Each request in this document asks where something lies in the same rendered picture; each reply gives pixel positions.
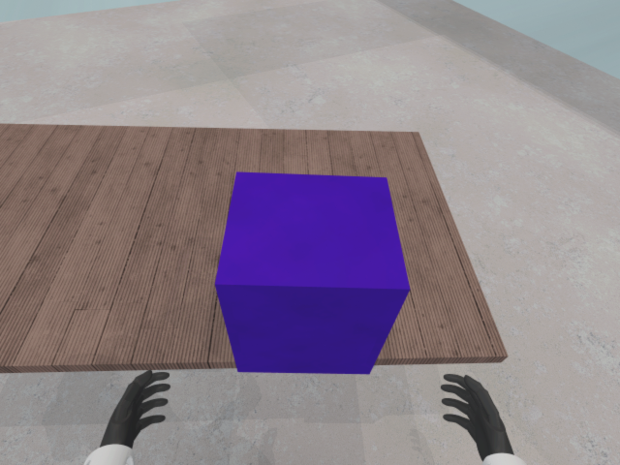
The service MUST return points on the robot left hand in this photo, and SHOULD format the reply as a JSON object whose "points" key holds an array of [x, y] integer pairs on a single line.
{"points": [[125, 423]]}

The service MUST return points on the robot right hand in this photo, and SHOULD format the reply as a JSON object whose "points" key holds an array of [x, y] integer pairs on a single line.
{"points": [[484, 423]]}

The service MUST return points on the left robot forearm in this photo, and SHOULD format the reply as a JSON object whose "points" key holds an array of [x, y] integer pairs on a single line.
{"points": [[111, 455]]}

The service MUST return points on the carton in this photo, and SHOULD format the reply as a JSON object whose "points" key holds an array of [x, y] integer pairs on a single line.
{"points": [[311, 276]]}

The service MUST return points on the table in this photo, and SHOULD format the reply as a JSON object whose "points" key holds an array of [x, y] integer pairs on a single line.
{"points": [[111, 236]]}

